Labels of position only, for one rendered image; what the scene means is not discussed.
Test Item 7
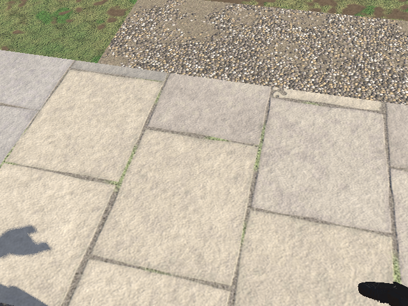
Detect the robot right hand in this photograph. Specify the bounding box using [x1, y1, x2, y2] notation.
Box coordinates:
[358, 282, 408, 306]

